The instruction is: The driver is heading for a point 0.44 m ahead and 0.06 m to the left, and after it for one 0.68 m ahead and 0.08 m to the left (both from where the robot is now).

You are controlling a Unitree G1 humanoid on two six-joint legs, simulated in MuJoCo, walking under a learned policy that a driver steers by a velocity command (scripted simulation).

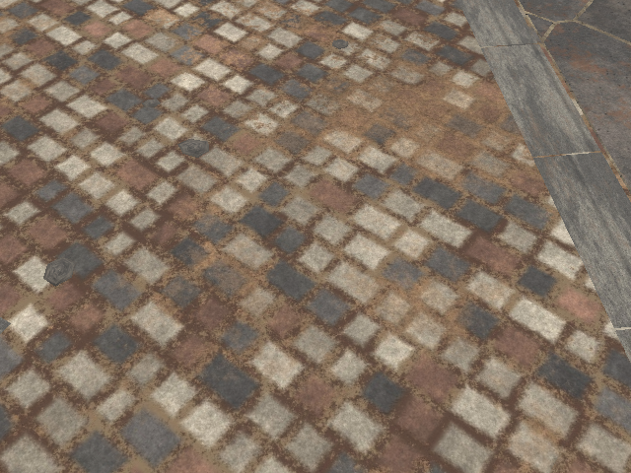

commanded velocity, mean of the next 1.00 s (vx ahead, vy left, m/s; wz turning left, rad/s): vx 0.46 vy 0.00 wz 0.29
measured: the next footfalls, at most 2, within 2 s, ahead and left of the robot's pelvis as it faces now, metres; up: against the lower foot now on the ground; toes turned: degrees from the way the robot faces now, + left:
right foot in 0.04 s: +0.20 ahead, -0.08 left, +0.00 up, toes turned -5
left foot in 0.60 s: +0.48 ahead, +0.10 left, +0.00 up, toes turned +19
